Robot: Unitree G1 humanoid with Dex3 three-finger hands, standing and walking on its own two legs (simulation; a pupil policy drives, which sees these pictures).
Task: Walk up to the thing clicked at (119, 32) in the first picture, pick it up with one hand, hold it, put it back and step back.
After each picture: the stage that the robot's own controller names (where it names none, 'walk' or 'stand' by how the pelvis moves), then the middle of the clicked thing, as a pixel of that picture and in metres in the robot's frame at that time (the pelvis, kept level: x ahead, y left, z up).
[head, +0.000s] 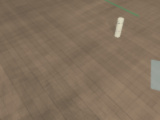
stand; (119, 27) +1.61 -0.48 -0.66
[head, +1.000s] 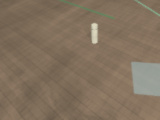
walk; (94, 33) +1.53 -0.03 -0.63
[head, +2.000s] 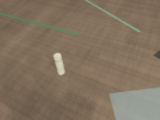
walk; (59, 64) +0.99 +0.27 -0.65
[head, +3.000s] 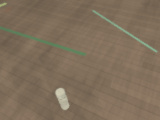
walk; (62, 99) +0.61 +0.22 -0.65
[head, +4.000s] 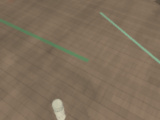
stand; (59, 110) +0.48 +0.19 -0.63
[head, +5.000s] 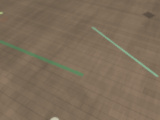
stand; out of the picture +0.44 +0.20 -0.65
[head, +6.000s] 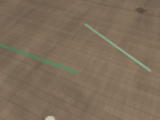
stand; out of the picture +0.44 +0.23 -0.66
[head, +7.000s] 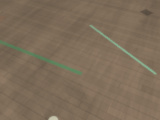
stand; out of the picture +0.44 +0.21 -0.66
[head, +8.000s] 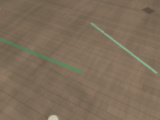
stand; out of the picture +0.43 +0.21 -0.66
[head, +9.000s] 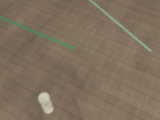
go down; (46, 103) +0.47 +0.21 -0.59
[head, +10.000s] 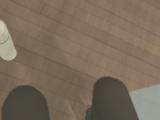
go down; (2, 43) +0.50 +0.27 -0.23
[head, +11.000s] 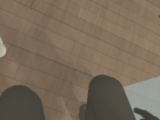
close in; out of the picture +0.49 +0.28 -0.24
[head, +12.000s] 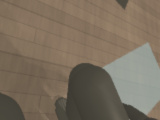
close; out of the picture +0.47 +0.32 -0.16
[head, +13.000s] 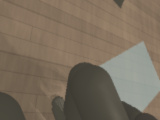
lift; out of the picture +0.45 +0.32 -0.16
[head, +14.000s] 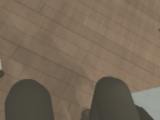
lift; out of the picture +0.36 +0.29 -0.07
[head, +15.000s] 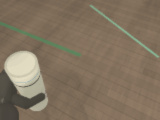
lift; (31, 86) +0.32 +0.17 +0.07
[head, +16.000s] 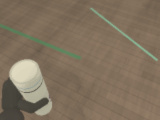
hold; (35, 92) +0.31 +0.16 +0.03
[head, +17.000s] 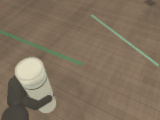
hold; (39, 90) +0.32 +0.15 +0.04
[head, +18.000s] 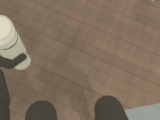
crouch; (12, 48) +0.45 +0.21 -0.03
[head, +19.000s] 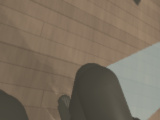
lower; out of the picture +0.44 +0.32 -0.17
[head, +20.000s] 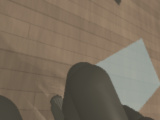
lower; out of the picture +0.45 +0.34 -0.17
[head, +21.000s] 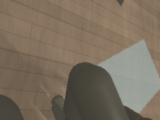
lower; out of the picture +0.45 +0.34 -0.17
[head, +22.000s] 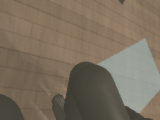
lower; out of the picture +0.45 +0.34 -0.17
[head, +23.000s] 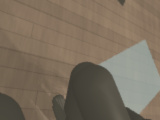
loosen; out of the picture +0.45 +0.32 -0.17
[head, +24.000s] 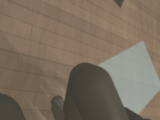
withdraw; out of the picture +0.46 +0.32 -0.17
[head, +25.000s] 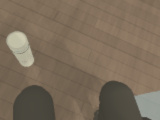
walk; (22, 51) +0.49 +0.25 -0.26
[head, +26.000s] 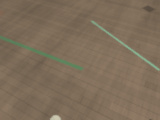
stand; out of the picture +0.43 +0.17 -0.59
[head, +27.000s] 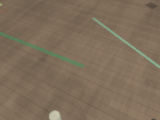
stand; out of the picture +0.44 +0.19 -0.60
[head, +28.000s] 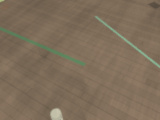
stand; out of the picture +0.44 +0.19 -0.61
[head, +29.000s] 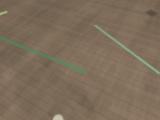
walk; out of the picture +0.45 +0.19 -0.66
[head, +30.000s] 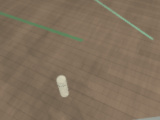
walk; (63, 86) +0.63 +0.18 -0.64
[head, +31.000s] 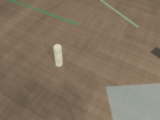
walk; (58, 56) +0.97 +0.17 -0.64
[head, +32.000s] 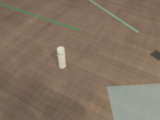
stand; (61, 57) +1.06 +0.20 -0.64
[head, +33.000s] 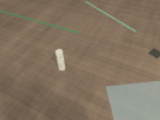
stand; (60, 60) +1.09 +0.23 -0.66
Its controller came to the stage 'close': yes
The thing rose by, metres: 0.67
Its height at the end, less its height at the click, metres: +0.00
